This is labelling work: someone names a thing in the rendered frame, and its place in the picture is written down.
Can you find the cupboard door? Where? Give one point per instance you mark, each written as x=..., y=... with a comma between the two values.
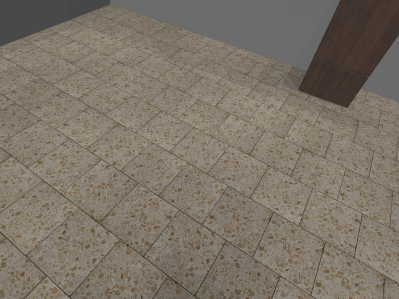
x=358, y=39

